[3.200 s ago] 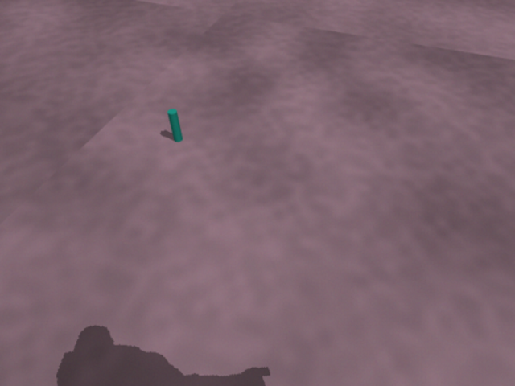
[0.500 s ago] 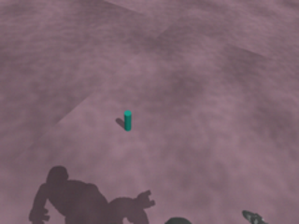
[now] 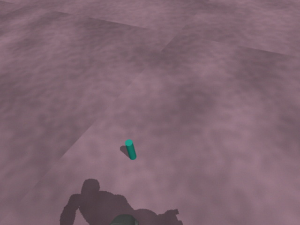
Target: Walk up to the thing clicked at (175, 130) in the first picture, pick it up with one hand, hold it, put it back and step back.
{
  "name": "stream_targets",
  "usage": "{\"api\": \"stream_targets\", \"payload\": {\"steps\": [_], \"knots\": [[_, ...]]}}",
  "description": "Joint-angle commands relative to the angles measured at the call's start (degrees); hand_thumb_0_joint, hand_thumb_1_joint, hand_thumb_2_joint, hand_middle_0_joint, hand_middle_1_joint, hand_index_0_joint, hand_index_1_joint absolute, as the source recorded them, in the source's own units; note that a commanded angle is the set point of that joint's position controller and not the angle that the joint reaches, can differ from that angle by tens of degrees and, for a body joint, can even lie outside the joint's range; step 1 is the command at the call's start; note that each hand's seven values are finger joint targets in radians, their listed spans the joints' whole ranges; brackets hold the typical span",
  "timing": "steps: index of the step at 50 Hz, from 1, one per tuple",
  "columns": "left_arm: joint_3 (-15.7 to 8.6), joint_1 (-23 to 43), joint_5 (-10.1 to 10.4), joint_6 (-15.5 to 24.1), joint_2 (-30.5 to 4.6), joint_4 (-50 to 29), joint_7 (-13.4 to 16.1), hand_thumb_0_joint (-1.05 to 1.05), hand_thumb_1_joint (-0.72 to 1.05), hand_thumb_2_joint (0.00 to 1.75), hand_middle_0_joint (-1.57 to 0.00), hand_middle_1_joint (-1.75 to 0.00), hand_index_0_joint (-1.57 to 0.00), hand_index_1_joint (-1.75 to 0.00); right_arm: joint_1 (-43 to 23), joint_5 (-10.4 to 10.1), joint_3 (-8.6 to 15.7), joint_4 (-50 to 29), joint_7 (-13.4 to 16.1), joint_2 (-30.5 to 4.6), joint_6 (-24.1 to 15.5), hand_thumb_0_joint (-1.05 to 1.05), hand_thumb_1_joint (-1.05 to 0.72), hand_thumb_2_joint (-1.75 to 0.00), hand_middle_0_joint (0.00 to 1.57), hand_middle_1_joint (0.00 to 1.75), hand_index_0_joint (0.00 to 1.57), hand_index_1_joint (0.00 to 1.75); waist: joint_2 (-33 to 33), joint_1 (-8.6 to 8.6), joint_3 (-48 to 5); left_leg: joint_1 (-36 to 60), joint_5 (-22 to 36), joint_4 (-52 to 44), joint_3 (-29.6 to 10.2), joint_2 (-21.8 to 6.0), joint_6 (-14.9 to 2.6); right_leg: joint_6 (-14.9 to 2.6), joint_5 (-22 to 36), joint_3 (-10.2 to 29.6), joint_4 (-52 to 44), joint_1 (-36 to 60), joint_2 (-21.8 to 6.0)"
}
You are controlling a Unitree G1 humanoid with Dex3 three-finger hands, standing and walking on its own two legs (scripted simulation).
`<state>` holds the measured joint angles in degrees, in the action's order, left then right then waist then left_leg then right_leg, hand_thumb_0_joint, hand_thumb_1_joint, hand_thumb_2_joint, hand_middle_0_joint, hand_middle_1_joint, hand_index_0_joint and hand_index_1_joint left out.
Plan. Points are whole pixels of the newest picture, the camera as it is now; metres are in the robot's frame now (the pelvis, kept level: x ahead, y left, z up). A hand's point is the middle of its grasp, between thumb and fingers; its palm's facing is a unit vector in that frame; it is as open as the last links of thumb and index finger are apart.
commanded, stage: walk up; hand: left
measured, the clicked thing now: (131, 150) +0.70 +0.22 -0.67
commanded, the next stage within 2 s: none
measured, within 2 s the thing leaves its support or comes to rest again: neither
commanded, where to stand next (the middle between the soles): +0.36 +0.03 m, yaw +2 degrees
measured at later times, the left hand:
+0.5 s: hand (63, 210) +0.19 +0.31 -0.16, palm faces -0.01 -0.95 -0.31, open 7.4 cm
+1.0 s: hand (82, 169) +0.31 +0.27 -0.13, palm faces +0.00 -0.90 -0.43, open 7.4 cm
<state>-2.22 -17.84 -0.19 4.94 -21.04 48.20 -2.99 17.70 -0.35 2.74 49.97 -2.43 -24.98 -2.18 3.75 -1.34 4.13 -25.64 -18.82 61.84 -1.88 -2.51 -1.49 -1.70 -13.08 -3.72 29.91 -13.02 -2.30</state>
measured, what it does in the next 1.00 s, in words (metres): walks ahead: left foot, then right foot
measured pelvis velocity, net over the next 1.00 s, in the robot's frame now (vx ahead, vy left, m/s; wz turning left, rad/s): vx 0.26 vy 0.00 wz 0.03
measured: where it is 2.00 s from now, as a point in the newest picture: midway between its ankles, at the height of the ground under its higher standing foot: (160, 214)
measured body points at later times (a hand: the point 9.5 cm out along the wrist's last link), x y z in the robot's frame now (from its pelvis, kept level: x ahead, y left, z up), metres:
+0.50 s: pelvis +0.15 +0.04 +0.00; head +0.16 +0.07 +0.45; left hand +0.19 +0.36 -0.13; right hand +0.24 -0.27 -0.09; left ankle +0.19 +0.14 -0.74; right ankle +0.19 -0.12 -0.67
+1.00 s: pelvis +0.26 +0.00 -0.01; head +0.28 -0.03 +0.44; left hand +0.31 +0.32 -0.10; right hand +0.34 -0.31 -0.15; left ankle +0.29 +0.16 -0.70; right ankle +0.32 -0.12 -0.74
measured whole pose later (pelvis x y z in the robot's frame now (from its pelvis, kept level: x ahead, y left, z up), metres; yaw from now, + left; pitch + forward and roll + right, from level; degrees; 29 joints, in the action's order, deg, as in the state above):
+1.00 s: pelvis +0.26 +0.00 -0.01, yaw +2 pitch -3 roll +1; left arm -0.5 -15.2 -1.0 3.7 -20.9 49.2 -0.6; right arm 15.1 0.2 2.2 51.4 -1.0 -24.1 0.3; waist 4.0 -1.3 6.1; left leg -24.1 -23.1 50.6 -2.1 -2.0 -0.3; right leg -0.7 -12.5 -2.9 32.2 -16.6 -2.8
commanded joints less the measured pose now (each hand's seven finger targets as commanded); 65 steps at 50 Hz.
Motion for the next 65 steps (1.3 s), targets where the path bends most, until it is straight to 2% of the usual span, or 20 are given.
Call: {"api": "stream_targets", "payload": {"steps": [1, 9, 13, 14, 15, 17, 21, 28, 35, 36, 37, 38, 40, 44, 51, 54, 56, 58, 61, 65], "knots": [[-4.92, -0.53, 0.21, 1.43, -16.20, -4.24, 1.51, 0.00, 0.90, 0.90, -0.20, -0.30, -0.20, -0.30, 3.74, 0.53, 4.04, -2.64, -0.53, -9.95, -0.66, 0.00, -0.90, -0.90, 0.20, 0.30, 0.20, 0.30, -11.95, 0.71, 1.39, -5.42, 6.87, -5.94, -0.78, -1.59, 1.48, -8.77, -2.74, 9.66, -18.21, 0.54, -10.73], [-5.38, -3.24, -0.43, 0.89, -17.39, -5.22, 1.32, 0.00, 0.90, 0.90, -0.20, -0.30, -0.20, -0.30, -5.16, 1.42, 3.41, -5.71, -1.26, -7.76, -2.21, 0.00, -0.90, -0.90, 0.20, 0.30, 0.20, 0.30, -10.53, -2.00, -0.61, 0.52, 8.13, -26.42, 3.33, -2.17, 0.81, -10.05, 8.11, 6.83, -10.97, 4.55, -13.31], [-3.99, -1.53, -0.43, 0.14, -15.44, -5.99, 1.36, 0.00, 0.90, 0.90, -0.20, -0.30, -0.20, -0.30, 4.95, 1.53, 5.05, -2.04, -0.44, -10.52, -3.06, 0.00, -0.90, -0.90, 0.20, 0.30, 0.20, 0.30, -1.48, 4.36, -4.90, 22.14, 6.84, -32.16, 5.38, 1.28, -1.53, -6.92, 6.05, 2.52, 5.21, -6.47, -9.09], [-2.77, -4.49, -0.25, 0.00, -12.30, -6.07, 1.27, 0.00, 0.90, 0.90, -0.20, -0.30, -0.20, -0.30, 9.76, 2.06, 6.27, -1.34, 0.19, -14.12, -3.40, 0.00, -0.90, -0.90, 0.20, 0.30, 0.20, 0.30, 9.45, 6.41, -8.12, 29.86, -3.91, -37.49, -4.78, -4.50, -4.35, -4.38, 3.72, -0.94, 21.07, -13.01, -4.44], [-1.98, -6.07, 0.19, -0.28, -8.75, -6.15, 1.13, 0.00, 0.90, 0.90, -0.20, -0.30, -0.20, -0.30, 10.36, 2.19, 6.80, -3.13, 0.81, -17.78, -3.68, 0.00, -0.90, -0.90, 0.20, 0.30, 0.20, 0.30, 15.87, 5.38, -7.26, 33.33, -11.03, -43.92, -30.00, -17.65, -8.65, -1.28, -17.19, -0.16, 32.34, -25.66, 3.55], [-3.68, -4.23, -0.48, -1.42, -16.92, -3.75, 2.25, 0.00, 0.90, 0.90, -0.20, -0.30, -0.20, -0.30, 6.71, 0.04, 7.01, -4.12, 0.78, -17.50, -3.18, 0.00, -0.90, -0.90, 0.20, 0.30, 0.20, 0.30, 5.46, 4.86, -2.21, 23.31, -14.26, -48.13, -34.76, -22.36, -14.76, -1.82, -17.68, 6.38, 39.07, -25.50, -0.79], [-3.58, -6.24, 0.25, -1.90, -14.77, -0.92, 1.19, 0.00, 0.90, 0.90, -0.20, -0.30, -0.20, -0.30, 2.85, -0.02, 4.40, -4.91, 1.30, -12.43, -4.00, 0.00, -0.90, -0.90, 0.20, 0.30, 0.20, 0.30, 3.68, 1.81, 1.51, 13.65, 8.27, -47.43, -10.34, -11.87, -6.18, -0.57, -5.73, 8.77, 31.62, -17.50, -2.40], [-3.80, -1.11, -0.55, -1.84, -13.38, -2.03, -0.17, 0.00, 0.90, 0.90, -0.20, -0.30, -0.20, -0.30, 1.19, 0.80, 4.99, -6.78, 0.89, -13.77, -3.66, 0.00, -0.90, -0.90, 0.20, 0.30, 0.20, 0.30, 5.94, 2.82, 2.67, 12.73, -1.88, -49.66, -5.31, -12.18, -12.07, 2.35, -1.80, 3.44, 16.91, -16.61, -4.38], [-3.78, -5.88, -0.62, 0.20, -12.38, 1.46, 1.66, 0.00, 0.90, 0.90, -0.20, -0.30, -0.20, -0.30, -1.75, 0.38, 3.51, -7.76, 1.02, -10.90, -1.50, 0.00, -0.90, -0.90, 0.20, 0.30, 0.20, 0.30, -0.42, -1.42, -2.01, 6.66, 12.39, -31.20, -0.18, -8.65, -7.72, 0.90, 5.86, 0.25, -0.09, 4.12, 0.82], [-4.28, -7.24, -0.81, 0.74, -14.06, 1.91, 2.22, 0.00, 0.90, 0.90, -0.20, -0.30, -0.20, -0.30, 0.17, 0.07, 2.43, -7.52, 1.07, -7.73, -1.31, 0.00, -0.90, -0.90, 0.20, 0.30, 0.20, 0.30, -6.64, -2.07, -5.10, 6.07, 11.05, -22.56, 2.82, -5.23, -5.58, 0.02, 6.13, 2.42, -4.61, 8.83, -0.38], [-5.35, -8.86, -1.25, 1.24, -18.35, 1.50, 2.92, 0.00, 0.90, 0.90, -0.20, -0.30, -0.20, -0.30, 2.57, -0.43, 1.02, -7.91, 1.20, -3.86, -1.30, 0.00, -0.90, -0.90, 0.20, 0.30, 0.20, 0.30, -19.58, -2.31, -7.90, 2.20, 1.37, -9.50, 6.21, 0.02, -2.64, -2.52, 6.99, 18.40, -9.89, 11.06, -11.68], [-5.20, -6.18, -0.80, 1.30, -20.13, -0.25, 3.10, 0.00, 0.90, 0.90, -0.20, -0.30, -0.20, -0.30, 5.63, -0.03, 0.73, -6.77, 1.51, -3.96, -0.41, 0.00, -0.90, -0.90, 0.20, 0.30, 0.20, 0.30, -18.62, -0.21, -5.25, -4.76, -12.30, -5.52, 2.60, 4.54, -0.37, -6.89, 6.96, 32.96, -12.94, 10.71, -19.98], [-5.37, -3.09, 0.01, 0.21, -20.74, -1.14, 3.09, 0.00, 0.90, 0.90, -0.20, -0.30, -0.20, -0.30, 3.61, 0.63, 2.95, -4.89, 2.49, -10.81, 0.43, 0.00, -0.90, -0.90, 0.20, 0.30, 0.20, 0.30, -14.72, -0.89, -2.00, -6.27, -14.86, 0.21, -0.27, 0.60, -0.84, -13.83, 1.84, 32.78, -12.37, 5.65, -20.98], [-3.64, 0.90, -0.34, -0.02, -17.66, -1.67, 3.67, 0.00, 0.90, 0.90, -0.20, -0.30, -0.20, -0.30, 3.44, 0.12, 2.88, -2.14, 1.88, -9.44, 1.21, 0.00, -0.90, -0.90, 0.20, 0.30, 0.20, 0.30, -14.62, 0.82, -2.08, -2.54, -5.57, -3.04, -1.25, 0.09, 0.04, -9.01, 4.47, 15.52, -11.25, 0.59, -12.40], [-2.91, 4.34, -0.64, -1.23, -15.90, -1.74, 3.85, 0.00, 0.90, 0.90, -0.20, -0.30, -0.20, -0.30, -0.78, 0.63, 2.07, 0.75, 2.02, -6.83, 1.00, 0.00, -0.90, -0.90, 0.20, 0.30, 0.20, 0.30, -15.08, 0.07, -4.54, 6.83, 0.00, -21.53, 2.74, 0.56, 2.06, -9.55, 16.37, 8.43, -4.24, -2.21, -11.91], [-2.06, 7.69, 0.23, -2.46, -15.10, -1.26, 3.69, 0.00, 0.90, 0.90, -0.20, -0.30, -0.20, -0.30, -0.43, 0.99, 2.45, 2.85, 2.44, -7.18, 0.61, 0.00, -0.90, -0.90, 0.20, 0.30, 0.20, 0.30, -11.24, 2.37, -4.60, 15.90, 8.42, -29.83, 4.16, 1.94, 0.55, -6.81, 9.59, 7.84, 0.83, -9.59, -11.22], [-0.81, 7.02, 0.63, -3.15, -11.77, -0.87, 3.52, 0.00, 0.90, 0.90, -0.20, -0.30, -0.20, -0.30, -1.84, 1.80, 3.08, 2.73, 2.80, -11.05, 0.08, 0.00, -0.90, -0.90, 0.20, 0.30, 0.20, 0.30, -1.95, 2.10, -4.51, 16.78, 8.11, -37.29, -7.42, -5.76, -1.88, -2.42, -0.17, 6.32, 5.49, -13.51, -7.22], [-1.27, 5.20, 1.26, -4.07, -12.82, 2.62, 3.92, 0.00, 0.90, 0.90, -0.20, -0.30, -0.20, -0.30, -9.78, 0.65, 2.84, 1.63, 2.47, -14.64, -0.08, 0.00, -0.90, -0.90, 0.20, 0.30, 0.20, 0.30, 7.00, -0.42, -2.55, 2.17, -4.26, -44.32, -19.85, -15.43, -9.35, 0.07, -15.46, 2.71, 12.27, -2.87, -0.12], [-1.05, 5.24, 0.60, -3.40, -12.64, 5.58, 3.43, 0.00, 0.90, 0.90, -0.20, -0.30, -0.20, -0.30, -12.61, 0.88, 0.90, 2.46, 2.29, -10.04, 0.36, 0.00, -0.90, -0.90, 0.20, 0.30, 0.20, 0.30, 5.27, -1.27, -2.68, 2.75, -1.19, -40.63, -8.64, -7.51, -4.31, -0.26, -6.18, 3.65, 2.14, 1.14, -1.12], [-0.50, 8.26, 0.38, -3.04, -13.11, 8.17, 3.53, 0.00, 0.90, 0.90, -0.20, -0.30, -0.20, -0.30, -13.36, 0.41, 0.13, 4.37, 2.05, -9.21, 0.72, 0.00, -0.90, -0.90, 0.20, 0.30, 0.20, 0.30, 5.43, 0.05, -4.09, 4.75, -2.86, -40.62, -7.86, -6.36, -1.83, -0.18, -3.01, 5.33, -2.73, 2.82, -2.25]]}}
